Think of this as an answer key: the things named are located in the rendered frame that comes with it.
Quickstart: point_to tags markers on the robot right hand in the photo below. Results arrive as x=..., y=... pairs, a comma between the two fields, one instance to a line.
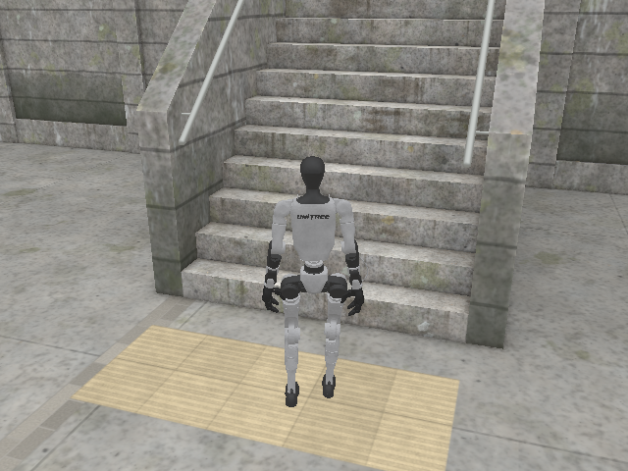
x=357, y=302

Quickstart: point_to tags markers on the right robot forearm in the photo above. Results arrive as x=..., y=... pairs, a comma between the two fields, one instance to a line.
x=353, y=266

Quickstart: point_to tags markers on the robot right upper arm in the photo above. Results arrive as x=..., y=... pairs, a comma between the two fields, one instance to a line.
x=343, y=207

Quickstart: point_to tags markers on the humanoid robot torso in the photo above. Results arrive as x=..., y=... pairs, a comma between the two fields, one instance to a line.
x=313, y=234

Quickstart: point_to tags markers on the left robot forearm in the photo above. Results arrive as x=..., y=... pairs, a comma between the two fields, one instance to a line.
x=272, y=268

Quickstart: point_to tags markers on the robot left upper arm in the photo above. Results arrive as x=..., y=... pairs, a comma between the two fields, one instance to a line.
x=281, y=210

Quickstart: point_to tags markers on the robot left hand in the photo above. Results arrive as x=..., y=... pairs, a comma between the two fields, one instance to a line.
x=268, y=298

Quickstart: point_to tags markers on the right robot shin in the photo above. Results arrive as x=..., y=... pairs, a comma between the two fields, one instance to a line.
x=331, y=355

